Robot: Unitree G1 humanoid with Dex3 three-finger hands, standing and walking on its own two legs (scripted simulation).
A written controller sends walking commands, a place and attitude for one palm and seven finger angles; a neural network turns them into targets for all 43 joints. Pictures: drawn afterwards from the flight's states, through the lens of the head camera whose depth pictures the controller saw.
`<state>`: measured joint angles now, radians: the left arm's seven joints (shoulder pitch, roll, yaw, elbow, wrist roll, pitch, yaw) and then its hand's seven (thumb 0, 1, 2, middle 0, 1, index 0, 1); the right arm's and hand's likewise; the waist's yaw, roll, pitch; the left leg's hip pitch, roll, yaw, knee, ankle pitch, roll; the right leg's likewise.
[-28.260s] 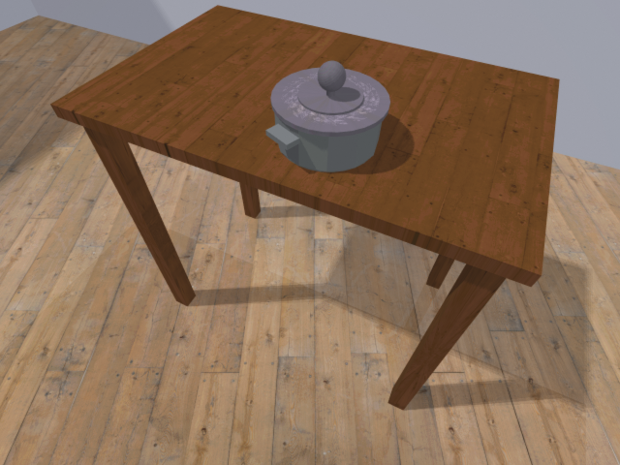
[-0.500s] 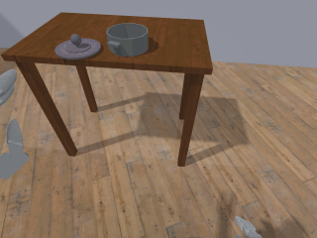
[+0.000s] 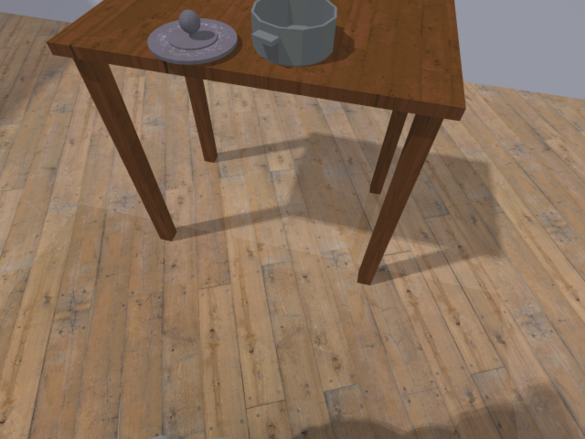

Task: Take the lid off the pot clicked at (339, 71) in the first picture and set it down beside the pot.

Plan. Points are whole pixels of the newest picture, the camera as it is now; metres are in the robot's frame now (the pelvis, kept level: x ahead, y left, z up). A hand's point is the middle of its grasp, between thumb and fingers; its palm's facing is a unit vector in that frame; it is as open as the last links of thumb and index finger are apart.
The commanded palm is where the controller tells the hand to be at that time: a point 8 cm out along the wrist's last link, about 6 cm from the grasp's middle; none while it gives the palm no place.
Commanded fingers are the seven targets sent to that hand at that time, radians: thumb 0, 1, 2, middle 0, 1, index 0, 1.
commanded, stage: stop stepping back and stand still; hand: left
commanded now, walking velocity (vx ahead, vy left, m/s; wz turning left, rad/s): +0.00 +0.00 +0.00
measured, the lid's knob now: (189, 21) +0.88 +0.27 +0.11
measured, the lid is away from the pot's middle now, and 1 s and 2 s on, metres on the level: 0.23 0.23 0.23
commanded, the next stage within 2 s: let the arm hang, fingers relaxed in 0.68 s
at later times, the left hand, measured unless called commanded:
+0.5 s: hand out of the picture +0.07 +0.23 -0.15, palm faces -0.05 -0.97 -0.23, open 7.4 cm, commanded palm none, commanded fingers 0.00 0.90 0.90 -0.20 -0.30 -0.20 -0.30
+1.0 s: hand out of the picture +0.02 +0.22 -0.16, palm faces -0.06 -0.98 -0.19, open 7.4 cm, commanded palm none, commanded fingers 0.00 0.90 0.90 -0.20 -0.30 -0.20 -0.30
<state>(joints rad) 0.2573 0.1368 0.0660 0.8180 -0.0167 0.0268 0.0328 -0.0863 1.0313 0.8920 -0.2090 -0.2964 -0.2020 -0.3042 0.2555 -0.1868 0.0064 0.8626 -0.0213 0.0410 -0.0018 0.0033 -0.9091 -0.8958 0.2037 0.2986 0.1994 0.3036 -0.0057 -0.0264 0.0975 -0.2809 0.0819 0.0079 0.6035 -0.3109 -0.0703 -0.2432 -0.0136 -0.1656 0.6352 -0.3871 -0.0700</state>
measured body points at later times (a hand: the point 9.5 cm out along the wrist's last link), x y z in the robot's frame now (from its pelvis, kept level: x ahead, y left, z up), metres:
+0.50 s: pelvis +0.02 +0.05 +0.02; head +0.03 +0.03 +0.47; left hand +0.07 +0.28 -0.13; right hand -0.01 -0.16 -0.16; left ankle +0.01 +0.17 -0.72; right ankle -0.02 -0.07 -0.72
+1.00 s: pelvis +0.02 +0.05 +0.02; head +0.04 +0.04 +0.47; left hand +0.02 +0.27 -0.14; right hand -0.03 -0.15 -0.15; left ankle +0.01 +0.17 -0.72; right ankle -0.02 -0.07 -0.72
